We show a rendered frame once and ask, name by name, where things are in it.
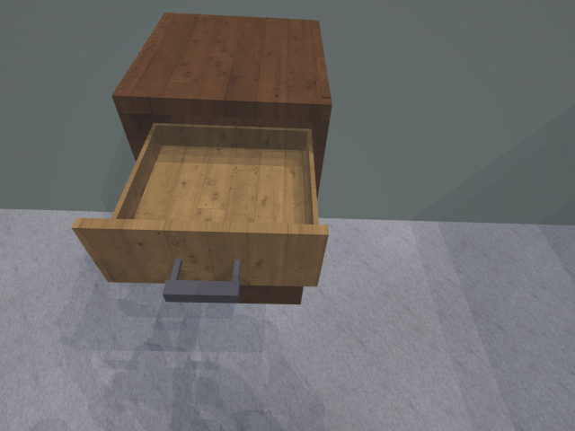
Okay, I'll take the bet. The drawer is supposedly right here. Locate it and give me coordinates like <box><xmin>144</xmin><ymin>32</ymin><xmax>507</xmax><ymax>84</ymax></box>
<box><xmin>71</xmin><ymin>123</ymin><xmax>329</xmax><ymax>286</ymax></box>

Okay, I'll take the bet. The cabinet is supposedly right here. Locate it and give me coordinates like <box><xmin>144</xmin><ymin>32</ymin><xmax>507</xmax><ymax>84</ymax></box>
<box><xmin>112</xmin><ymin>13</ymin><xmax>332</xmax><ymax>304</ymax></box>

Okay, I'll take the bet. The handle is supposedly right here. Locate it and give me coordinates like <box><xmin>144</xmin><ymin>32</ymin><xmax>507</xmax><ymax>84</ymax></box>
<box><xmin>163</xmin><ymin>259</ymin><xmax>241</xmax><ymax>303</ymax></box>

